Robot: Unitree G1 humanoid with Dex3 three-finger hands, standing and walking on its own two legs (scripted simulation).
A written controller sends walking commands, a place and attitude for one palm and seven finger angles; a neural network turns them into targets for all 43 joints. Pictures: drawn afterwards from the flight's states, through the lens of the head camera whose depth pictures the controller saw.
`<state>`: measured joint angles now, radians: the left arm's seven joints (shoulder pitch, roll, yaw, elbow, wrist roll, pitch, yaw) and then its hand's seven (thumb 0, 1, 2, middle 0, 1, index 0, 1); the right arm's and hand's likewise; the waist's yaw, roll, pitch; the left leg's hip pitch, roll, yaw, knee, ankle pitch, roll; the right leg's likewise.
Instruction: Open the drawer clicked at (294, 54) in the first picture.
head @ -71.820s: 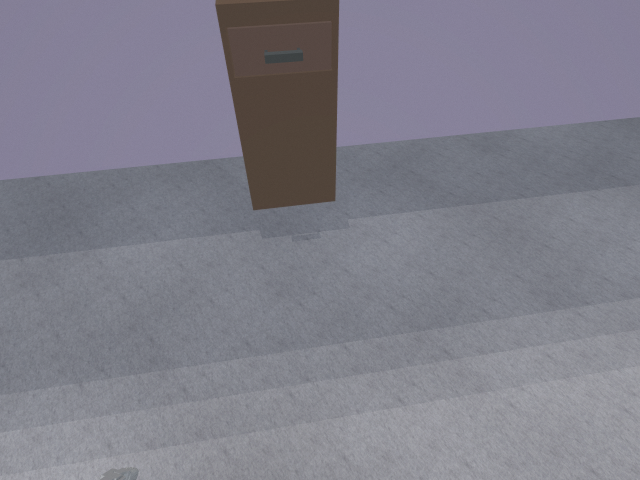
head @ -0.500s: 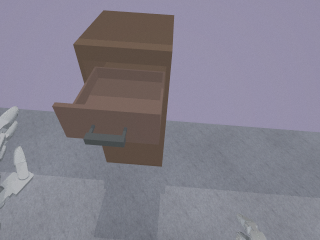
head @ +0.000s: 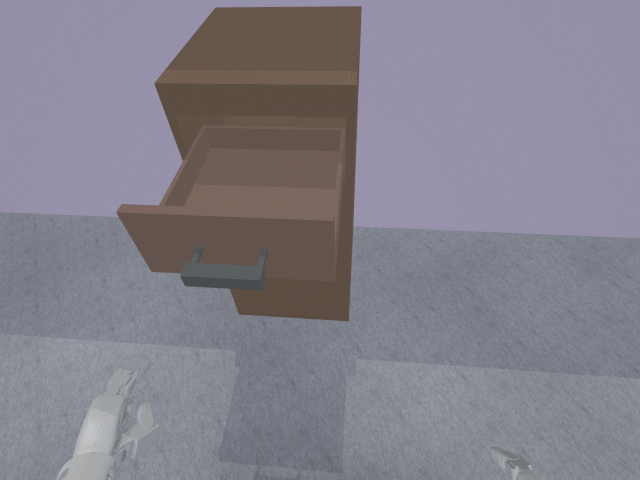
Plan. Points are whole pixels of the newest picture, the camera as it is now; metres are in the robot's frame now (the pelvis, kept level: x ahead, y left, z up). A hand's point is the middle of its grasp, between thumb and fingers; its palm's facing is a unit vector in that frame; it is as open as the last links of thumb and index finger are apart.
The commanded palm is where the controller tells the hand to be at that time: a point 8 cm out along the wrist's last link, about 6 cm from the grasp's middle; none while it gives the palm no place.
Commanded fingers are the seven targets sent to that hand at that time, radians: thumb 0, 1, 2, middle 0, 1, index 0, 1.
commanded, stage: let the arm hang, fingers relaxed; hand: left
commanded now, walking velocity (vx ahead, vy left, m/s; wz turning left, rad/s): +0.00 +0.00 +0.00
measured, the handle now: (227, 264) +0.45 +0.18 -0.03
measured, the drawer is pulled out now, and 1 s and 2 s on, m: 0.30 0.30 0.30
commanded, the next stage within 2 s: look to check the result in 0.94 s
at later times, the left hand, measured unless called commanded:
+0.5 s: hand out of the picture +0.01 +0.19 -0.15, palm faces +0.01 -0.97 -0.25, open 7.3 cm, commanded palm none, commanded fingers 0.00 0.90 0.90 -0.20 -0.30 -0.20 -0.30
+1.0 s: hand out of the picture +0.02 +0.17 -0.16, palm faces +0.01 -0.98 -0.17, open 7.3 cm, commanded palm none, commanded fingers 0.00 0.90 0.90 -0.20 -0.30 -0.20 -0.30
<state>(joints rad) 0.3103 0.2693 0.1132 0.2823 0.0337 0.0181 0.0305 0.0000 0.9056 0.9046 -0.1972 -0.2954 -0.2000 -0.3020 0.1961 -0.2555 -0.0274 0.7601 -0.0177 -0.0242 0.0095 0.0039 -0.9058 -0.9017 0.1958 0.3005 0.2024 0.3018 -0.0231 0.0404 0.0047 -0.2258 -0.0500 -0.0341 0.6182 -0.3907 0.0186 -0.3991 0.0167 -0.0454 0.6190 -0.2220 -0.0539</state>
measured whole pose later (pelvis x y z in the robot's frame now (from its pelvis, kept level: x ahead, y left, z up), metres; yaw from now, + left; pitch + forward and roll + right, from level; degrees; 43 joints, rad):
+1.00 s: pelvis +0.02 +0.01 +0.02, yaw -2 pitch -2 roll -1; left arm 0.28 0.12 0.03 1.12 0.01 0.02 0.03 0.01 0.92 0.90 -0.20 -0.30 -0.20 -0.30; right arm 0.39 -0.10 0.00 1.09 -0.01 0.00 -0.05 0.00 -0.91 -0.90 0.19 0.30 0.20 0.30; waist -0.01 0.01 0.07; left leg -0.07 -0.02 -0.01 0.44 -0.33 0.03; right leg -0.24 0.05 -0.01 0.41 -0.14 -0.04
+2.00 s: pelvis +0.04 +0.01 +0.02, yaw -2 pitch -2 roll -1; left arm 0.26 0.13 0.03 1.13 0.01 0.01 0.04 0.01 0.93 0.90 -0.20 -0.30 -0.20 -0.30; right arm 0.35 -0.11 0.00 1.11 -0.01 0.00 -0.06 0.00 -0.91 -0.90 0.19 0.30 0.20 0.30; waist -0.01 0.02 0.09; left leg -0.02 -0.02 -0.01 0.40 -0.35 0.04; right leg -0.21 0.05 -0.01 0.43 -0.19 -0.04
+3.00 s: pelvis +0.04 +0.01 +0.02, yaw -2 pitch -2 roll -1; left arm 0.25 0.13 0.03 1.13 0.01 0.01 0.04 0.01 0.93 0.90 -0.20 -0.30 -0.20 -0.30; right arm 0.34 -0.11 0.00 1.11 -0.01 0.00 -0.06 0.00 -0.91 -0.90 0.19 0.30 0.20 0.30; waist -0.01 0.02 0.09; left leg -0.02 -0.01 -0.01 0.38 -0.34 0.02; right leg -0.21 0.06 -0.01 0.42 -0.18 -0.05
